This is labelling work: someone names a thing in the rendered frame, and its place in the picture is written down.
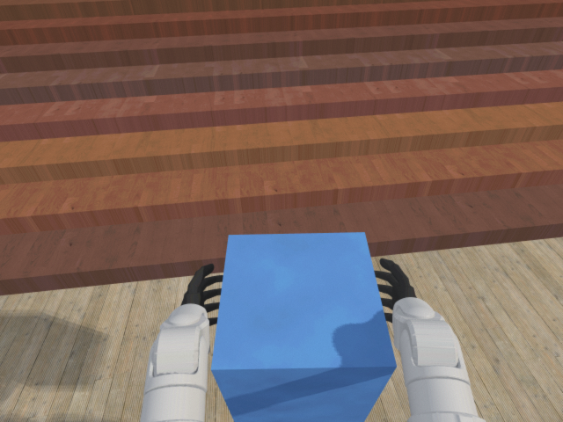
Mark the robot left forearm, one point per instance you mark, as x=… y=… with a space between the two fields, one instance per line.
x=177 y=373

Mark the robot right forearm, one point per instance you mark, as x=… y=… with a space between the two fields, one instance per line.
x=436 y=378

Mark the left robot hand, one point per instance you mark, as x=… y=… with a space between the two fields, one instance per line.
x=195 y=293

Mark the right robot hand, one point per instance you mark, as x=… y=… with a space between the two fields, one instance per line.
x=400 y=287

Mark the carton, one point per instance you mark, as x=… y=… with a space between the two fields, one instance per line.
x=301 y=334

